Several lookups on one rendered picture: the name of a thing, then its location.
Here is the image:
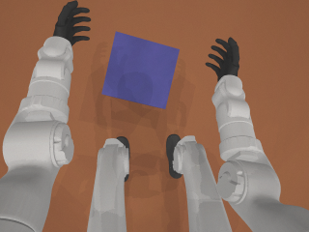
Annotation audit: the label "robot right forearm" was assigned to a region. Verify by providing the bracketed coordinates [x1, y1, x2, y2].
[211, 74, 281, 194]

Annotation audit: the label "robot right thigh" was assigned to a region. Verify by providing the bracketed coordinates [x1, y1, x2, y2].
[174, 141, 233, 232]

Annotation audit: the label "robot left upper arm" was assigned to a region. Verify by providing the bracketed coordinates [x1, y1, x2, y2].
[0, 120, 74, 232]

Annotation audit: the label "left robot hand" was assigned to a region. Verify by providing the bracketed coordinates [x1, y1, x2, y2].
[53, 0, 91, 46]

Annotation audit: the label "robot right upper arm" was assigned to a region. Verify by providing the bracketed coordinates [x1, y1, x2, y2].
[216, 159, 309, 232]

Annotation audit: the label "robot left forearm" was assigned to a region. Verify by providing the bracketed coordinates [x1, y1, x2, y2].
[2, 36, 73, 166]

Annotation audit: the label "right robot hand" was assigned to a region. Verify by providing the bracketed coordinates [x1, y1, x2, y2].
[205, 37, 239, 82]

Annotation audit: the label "carton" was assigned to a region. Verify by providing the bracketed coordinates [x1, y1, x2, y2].
[101, 31, 180, 109]

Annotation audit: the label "robot left shin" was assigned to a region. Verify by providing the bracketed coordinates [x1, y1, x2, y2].
[97, 138, 124, 163]

